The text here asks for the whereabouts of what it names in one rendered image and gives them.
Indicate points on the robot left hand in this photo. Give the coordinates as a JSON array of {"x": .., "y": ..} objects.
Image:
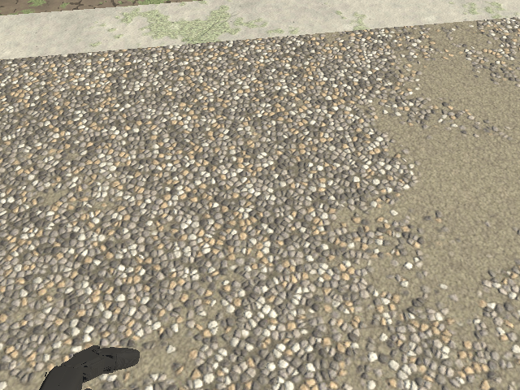
[{"x": 89, "y": 364}]

